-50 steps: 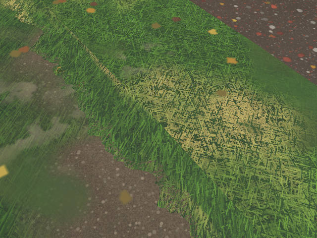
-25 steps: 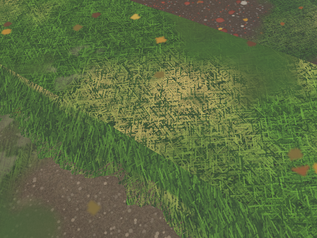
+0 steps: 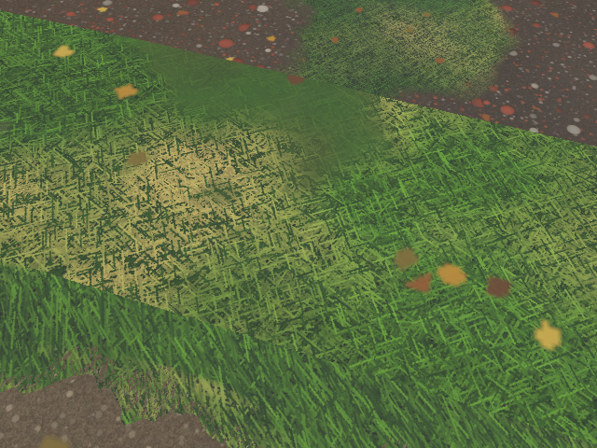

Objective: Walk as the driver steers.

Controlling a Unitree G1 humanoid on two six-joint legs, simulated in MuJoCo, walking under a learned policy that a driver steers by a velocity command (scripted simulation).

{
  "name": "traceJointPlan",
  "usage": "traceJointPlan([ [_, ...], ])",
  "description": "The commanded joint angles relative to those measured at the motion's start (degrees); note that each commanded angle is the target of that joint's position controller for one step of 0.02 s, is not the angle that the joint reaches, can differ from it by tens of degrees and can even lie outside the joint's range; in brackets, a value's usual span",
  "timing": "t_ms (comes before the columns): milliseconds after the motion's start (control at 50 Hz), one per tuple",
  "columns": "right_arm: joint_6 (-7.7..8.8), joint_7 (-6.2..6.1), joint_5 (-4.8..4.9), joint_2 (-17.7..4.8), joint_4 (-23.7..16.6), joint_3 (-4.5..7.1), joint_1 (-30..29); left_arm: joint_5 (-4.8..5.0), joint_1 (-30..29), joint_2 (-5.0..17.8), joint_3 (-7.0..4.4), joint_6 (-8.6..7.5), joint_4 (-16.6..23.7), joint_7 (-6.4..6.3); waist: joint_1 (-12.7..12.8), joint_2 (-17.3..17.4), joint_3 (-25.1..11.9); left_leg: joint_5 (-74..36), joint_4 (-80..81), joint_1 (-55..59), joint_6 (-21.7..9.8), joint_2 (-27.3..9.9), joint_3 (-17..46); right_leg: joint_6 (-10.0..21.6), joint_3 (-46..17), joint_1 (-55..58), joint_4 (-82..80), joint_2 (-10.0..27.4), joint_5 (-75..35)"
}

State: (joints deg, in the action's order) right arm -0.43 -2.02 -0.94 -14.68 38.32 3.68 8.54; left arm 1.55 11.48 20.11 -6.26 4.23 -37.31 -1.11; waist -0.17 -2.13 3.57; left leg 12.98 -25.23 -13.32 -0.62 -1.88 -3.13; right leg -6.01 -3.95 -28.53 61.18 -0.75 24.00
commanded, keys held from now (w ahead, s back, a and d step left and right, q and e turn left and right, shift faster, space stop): e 0.20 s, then no key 0.10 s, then w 0.12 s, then w+q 0.54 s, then w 0.04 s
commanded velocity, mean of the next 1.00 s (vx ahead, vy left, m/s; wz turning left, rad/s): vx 0.24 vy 0.00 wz -0.04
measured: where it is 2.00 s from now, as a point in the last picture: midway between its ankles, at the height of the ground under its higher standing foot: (287, 310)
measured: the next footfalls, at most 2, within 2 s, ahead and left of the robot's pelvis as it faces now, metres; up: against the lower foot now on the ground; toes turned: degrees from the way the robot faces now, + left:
right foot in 0.18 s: +0.02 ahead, -0.15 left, +0.00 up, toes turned -8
left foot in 0.80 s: +0.24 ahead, +0.08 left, +0.00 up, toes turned -1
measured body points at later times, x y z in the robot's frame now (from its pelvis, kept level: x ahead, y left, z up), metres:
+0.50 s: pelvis +0.02 -0.06 +0.01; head +0.02 -0.09 +0.46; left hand +0.19 +0.18 -0.08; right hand +0.10 -0.37 -0.10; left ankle +0.08 +0.09 -0.69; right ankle -0.02 -0.14 -0.74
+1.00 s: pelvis +0.22 +0.01 +0.01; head +0.25 +0.03 +0.45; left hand +0.36 +0.29 -0.10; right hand +0.31 -0.27 -0.09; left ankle +0.19 +0.08 -0.74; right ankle +0.26 -0.17 -0.66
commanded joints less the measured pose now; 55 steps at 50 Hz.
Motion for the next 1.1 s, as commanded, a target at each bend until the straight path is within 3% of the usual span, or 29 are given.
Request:
traceJointPlan([
  [20, -0.04, -0.23, 0.25, -11.6, -3.3, 3.34, -0.6, -0.38, -4.9, 1.9, 0.32, -1.10, 6.7, 0.71, -2.5, 12.3, -7.2, -20.4, 6.4, 10.6, -12.3, -14.3, 8.4, -0.2, 2.8, -2.0, -8.3, 2.5, 0.5],
  [100, -0.19, 0.68, 1.50, -13.2, -2.8, 3.96, -1.2, -0.23, -2.9, 3.1, -0.05, -0.74, 6.7, 1.64, -1.7, 13.3, -7.7, -21.4, 4.7, 8.4, -11.4, -15.9, 6.0, 2.1, 6.4, 6.0, -19.4, 2.0, -1.9],
  [140, -0.08, 0.79, 2.73, -13.1, -2.5, 3.94, -2.4, -0.22, 0.6, 3.0, -0.46, -0.54, 5.8, 2.07, 0.9, 12.3, -7.8, -18.9, 0.6, 6.2, -8.6, -15.4, 3.7, 4.9, 8.2, 12.5, -30.5, 0.8, -9.8],
  [160, 0.13, 0.89, 2.91, -11.3, -1.5, 3.50, -0.4, -0.35, 3.1, 4.0, -1.08, -0.55, 4.9, 1.79, 1.7, 9.9, -8.2, -14.3, -4.1, 2.4, -5.3, -13.7, 1.1, 6.8, 7.4, 19.0, -36.1, -0.3, -14.8],
  [180, 0.31, 1.23, 1.45, -8.4, -1.0, 2.71, 2.1, -0.29, 5.5, 8.4, -2.46, -0.81, 4.8, 1.12, 1.5, -1.5, -8.7, -1.2, -16.5, -8.1, 0.1, -8.9, -4.5, 10.2, -3.9, 28.6, -39.8, 6.3, -30.0],
  [200, 0.40, 1.13, -1.28, -5.6, -5.1, 1.32, -0.8, -1.26, 4.8, 15.3, -3.43, -1.49, 6.7, 0.56, 0.4, -17.6, -8.0, 25.5, -31.6, -25.2, 5.2, -0.1, -4.8, 21.8, -26.1, 31.6, -39.8, 21.6, -44.8],
  [220, 0.51, 0.47, -0.07, -8.5, -5.4, 2.21, -5.5, -3.21, 5.9, 11.5, -2.42, -3.00, 6.8, 1.15, 5.3, -10.4, -11.6, 27.1, -41.2, -25.3, 4.9, 0.3, 4.6, 27.0, -26.5, 27.9, -41.3, 23.2, -40.8],
  [240, 0.23, 0.35, 1.15, -9.8, -5.0, 2.61, -5.5, -3.25, 3.5, 9.3, -1.33, -3.99, 6.1, 1.16, 3.4, -7.7, -9.4, 22.5, -43.5, -25.3, 3.9, -1.0, 5.9, 24.5, -20.6, 25.7, -41.7, 20.2, -36.1],
  [280, -0.29, -0.19, 0.72, -10.4, -2.8, 3.11, -3.1, -1.22, -2.2, 5.5, 0.02, -4.33, 5.8, 0.57, 0.9, -4.9, -7.2, 13.7, -40.6, -24.5, 3.9, -2.3, 6.4, 18.9, -14.3, 23.6, -41.5, 14.9, -30.5],
  [300, -0.44, -0.14, 0.47, -10.1, -2.1, 3.12, -2.0, -1.12, -3.5, 4.6, 0.69, -4.27, 5.8, 0.20, 0.1, -5.7, -7.5, 10.3, -41.4, -21.6, 4.4, -1.7, 5.8, 18.5, -12.2, 21.6, -41.6, 13.4, -33.7],
  [340, -0.09, 0.72, 1.03, -9.3, -1.1, 2.84, 0.6, -1.27, -0.7, 4.0, 1.06, -4.36, 4.5, -0.20, 0.4, -6.0, -9.7, 4.7, -39.9, -20.6, 4.7, -1.1, 4.3, 18.5, -11.6, 23.1, -44.6, 11.7, -17.4],
  [380, 0.50, 1.33, 1.64, -8.8, -1.6, 2.46, -1.5, -1.36, 1.7, 3.9, 1.30, -4.92, 3.4, -0.15, 2.1, -6.8, -6.6, 2.0, -33.4, -23.3, 4.3, -1.2, 4.1, 18.5, -14.9, 24.3, -49.0, 11.9, 0.4],
  [400, 0.92, 1.53, 1.74, -8.8, -2.0, 2.33, -3.1, -1.56, 2.1, 4.2, 1.35, -5.23, 2.8, -0.15, 2.6, -7.1, -4.6, 1.5, -29.7, -24.2, 4.0, -1.4, 4.4, 18.5, -16.2, 24.6, -50.4, 12.5, 2.8],
  [500, 2.88, 2.51, 2.04, -7.9, -1.6, 1.51, -4.1, -1.75, 3.5, 6.2, 0.86, -6.89, 0.6, 0.13, 4.1, -5.1, -1.9, -1.0, -18.2, -23.4, 2.7, -2.4, 4.4, 18.7, -14.6, 26.2, -52.6, 14.8, 0.7],
  [700, 3.80, 4.08, 2.74, -7.0, -4.1, -0.10, -5.4, -0.65, 5.6, 7.5, 0.02, -8.18, -3.8, 1.79, 5.1, -2.5, 0.9, 0.6, -10.6, -19.8, -1.4, -2.5, 2.7, 18.1, -5.4, 26.8, -52.5, 16.8, -5.8],
  [740, 3.83, 4.33, 2.64, -7.3, -4.3, -0.14, -3.4, -0.15, 4.6, 7.8, -0.19, -7.89, -4.1, 1.88, 3.3, -2.0, 0.2, -0.7, -8.1, -14.6, -2.9, -1.3, 0.6, 16.6, -2.5, 25.4, -49.5, 16.2, -9.2],
  [760, 3.76, 4.23, 2.40, -7.9, -3.6, 0.23, -0.3, -0.05, 3.6, 7.9, -0.19, -7.75, -4.1, 1.80, 1.2, -1.5, -1.3, -1.4, -6.6, -8.3, -3.8, 0.6, -1.4, 15.4, 0.0, 22.9, -45.2, 14.9, -15.8],
  [780, 3.62, 3.86, 2.53, -9.9, -2.1, 1.39, 5.8, -0.48, 3.5, 7.0, 0.19, -7.77, -4.1, 1.63, -1.8, -0.4, -4.7, -1.2, -5.8, 1.0, -5.0, 2.9, -2.3, 13.5, 3.5, 19.6, -36.6, 12.5, -25.6],
  [800, 3.41, 3.30, 3.02, -13.9, -0.3, 3.20, 15.2, -1.53, 3.1, 4.5, 1.14, -8.10, -3.2, 1.34, -5.9, 4.7, -10.1, -0.1, -4.5, 14.0, -7.5, -0.7, 5.2, 9.9, 8.7, 12.2, -20.2, 8.6, -28.2],
  [820, 3.47, 2.93, 2.56, -22.0, -0.7, 4.69, 19.8, -2.98, 3.3, -0.2, 2.80, -9.36, 1.0, 1.40, -5.3, 21.8, -13.7, 9.5, 5.1, 28.4, -18.0, -15.5, 38.2, 4.1, 9.8, -10.8, 2.6, -2.1, -0.8],
  [840, 3.99, 3.35, 2.52, -16.8, -1.5, 3.07, 19.9, -1.53, 1.7, 3.6, 2.22, -10.90, 0.4, 1.85, -6.7, 15.5, -15.9, 17.7, 11.8, 31.0, -19.9, -18.0, 48.5, 4.4, -1.0, -18.5, 10.5, -1.6, 6.9],
  [860, 4.33, 3.42, 1.88, -14.3, -2.2, 2.24, 16.7, 0.36, -0.3, 6.3, 1.55, -11.78, 1.1, 2.58, -5.7, 12.3, -9.9, 16.2, 11.8, 27.4, -18.4, -17.4, 42.1, 5.8, -1.4, -22.8, 11.9, 1.6, 2.7],
  [880, 4.46, 3.45, 1.59, -12.9, -3.0, 1.91, 14.4, 0.07, -1.1, 6.0, 1.78, -12.15, 0.8, 2.58, -4.5, 7.4, -7.2, 10.7, 11.0, 22.5, -16.8, -14.9, 35.8, 6.6, -0.9, -21.0, 9.4, 3.9, -1.9],
  [900, 4.29, 3.39, 1.51, -11.9, -3.6, 1.53, 12.0, -1.43, -1.7, 5.4, 1.80, -12.25, 0.7, 2.38, -3.1, 4.1, -4.8, 4.1, 11.3, 17.6, -15.7, -12.8, 31.3, 6.4, -0.6, -19.0, 4.9, 5.3, -5.5],
  [920, 4.29, 3.19, 1.07, -11.1, -4.3, 1.09, 10.3, -2.30, -1.5, 5.2, 1.58, -12.01, 0.7, 2.25, -1.5, 4.8, -4.2, -1.8, 12.2, 13.6, -14.9, -10.8, 27.7, 6.0, -0.8, -15.2, 1.4, 6.2, -8.4],
  [980, 4.40, 2.29, 1.34, -11.4, -4.2, 1.05, 9.2, -2.70, -0.5, 3.5, 1.90, -10.75, -0.1, 2.26, 0.2, 6.0, -4.0, -15.3, 13.6, 8.8, -14.8, -8.2, 21.3, 3.4, 1.2, -11.5, -4.2, 5.0, -13.2],
  [1060, 4.34, 1.19, 1.74, -11.5, -1.6, 1.04, 12.0, -2.27, -8.1, 0.2, 3.33, -10.56, 1.2, 2.40, -2.3, 6.5, -2.0, -20.7, 13.8, 4.8, -11.3, -4.4, 13.7, 2.1, 2.9, -7.1, -21.1, 3.1, -27.0],
  [1100, 4.34, 0.96, 1.91, -11.9, -0.1, 1.16, 14.4, -1.77, -12.5, -0.5, 3.79, -10.90, 2.0, 2.98, -4.2, 7.0, -1.0, -17.8, 14.5, 4.2, -10.4, -4.8, 13.8, 2.7, 3.5, -4.3, -27.0, 2.1, -32.4],
])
